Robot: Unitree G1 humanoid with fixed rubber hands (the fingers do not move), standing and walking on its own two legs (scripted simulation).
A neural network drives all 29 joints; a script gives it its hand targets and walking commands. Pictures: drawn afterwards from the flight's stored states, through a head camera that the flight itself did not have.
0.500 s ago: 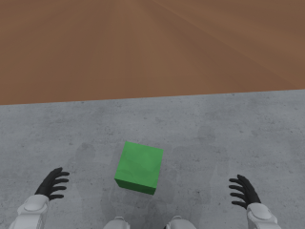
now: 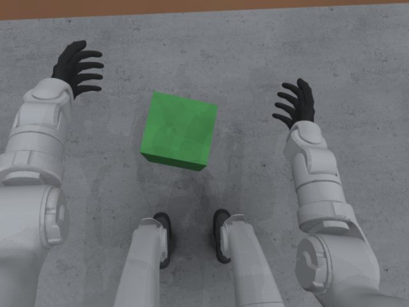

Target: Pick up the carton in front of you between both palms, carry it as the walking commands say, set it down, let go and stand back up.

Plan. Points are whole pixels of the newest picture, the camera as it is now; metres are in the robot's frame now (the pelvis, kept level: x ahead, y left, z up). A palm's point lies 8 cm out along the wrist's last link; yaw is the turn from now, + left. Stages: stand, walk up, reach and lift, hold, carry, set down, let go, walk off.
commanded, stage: reach and lift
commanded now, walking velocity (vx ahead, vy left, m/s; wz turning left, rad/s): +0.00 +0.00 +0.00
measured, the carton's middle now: (179, 136) +0.51 +0.02 -0.54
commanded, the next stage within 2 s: none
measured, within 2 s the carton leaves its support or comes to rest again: leaves its support in 1.88 s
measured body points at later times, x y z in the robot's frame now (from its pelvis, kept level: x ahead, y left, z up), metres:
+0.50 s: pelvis +0.02 +0.00 -0.09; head +0.36 +0.03 +0.21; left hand +0.56 +0.20 -0.25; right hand +0.49 -0.18 -0.25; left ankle +0.10 +0.10 -0.63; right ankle +0.10 -0.15 -0.63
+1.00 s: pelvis -0.03 -0.02 -0.27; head +0.34 +0.02 -0.03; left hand +0.55 +0.19 -0.46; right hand +0.49 -0.18 -0.45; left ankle +0.09 +0.10 -0.63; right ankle +0.10 -0.15 -0.63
